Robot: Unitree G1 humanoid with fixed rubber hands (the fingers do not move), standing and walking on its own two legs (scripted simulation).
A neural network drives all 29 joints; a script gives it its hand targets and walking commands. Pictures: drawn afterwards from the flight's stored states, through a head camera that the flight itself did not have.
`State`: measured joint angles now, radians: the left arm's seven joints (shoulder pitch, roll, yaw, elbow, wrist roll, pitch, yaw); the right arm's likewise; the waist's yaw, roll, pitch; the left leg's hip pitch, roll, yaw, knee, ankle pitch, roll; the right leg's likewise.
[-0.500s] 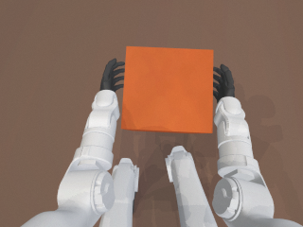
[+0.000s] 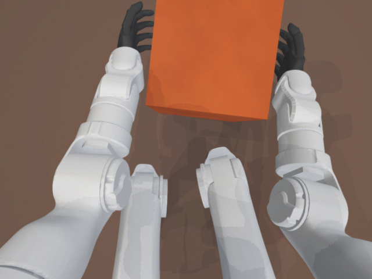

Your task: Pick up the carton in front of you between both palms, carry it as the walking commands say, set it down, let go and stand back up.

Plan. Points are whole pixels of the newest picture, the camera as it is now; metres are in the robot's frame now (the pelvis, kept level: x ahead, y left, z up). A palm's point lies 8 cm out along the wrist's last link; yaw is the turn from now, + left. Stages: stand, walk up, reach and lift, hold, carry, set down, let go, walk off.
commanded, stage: set down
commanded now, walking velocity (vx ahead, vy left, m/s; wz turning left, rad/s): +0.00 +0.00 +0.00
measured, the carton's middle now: (205, 70) +0.49 -0.12 -0.21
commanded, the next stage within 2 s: none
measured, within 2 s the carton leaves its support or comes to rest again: rests again in 0.84 s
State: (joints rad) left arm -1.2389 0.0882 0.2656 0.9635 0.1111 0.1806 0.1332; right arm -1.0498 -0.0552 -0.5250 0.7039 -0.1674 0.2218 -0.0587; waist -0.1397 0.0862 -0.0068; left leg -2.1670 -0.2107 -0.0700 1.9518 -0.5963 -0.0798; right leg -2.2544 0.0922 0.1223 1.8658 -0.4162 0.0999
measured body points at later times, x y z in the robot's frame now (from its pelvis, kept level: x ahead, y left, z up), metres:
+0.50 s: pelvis +0.00 +0.01 -0.04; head +0.35 -0.02 +0.25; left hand +0.55 +0.02 -0.21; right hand +0.46 -0.27 -0.20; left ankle +0.09 +0.12 -0.40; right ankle +0.14 -0.14 -0.40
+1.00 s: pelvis +0.00 +0.01 -0.05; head +0.35 -0.03 +0.22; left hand +0.55 +0.03 -0.23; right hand +0.45 -0.26 -0.23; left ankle +0.09 +0.12 -0.40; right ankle +0.14 -0.14 -0.40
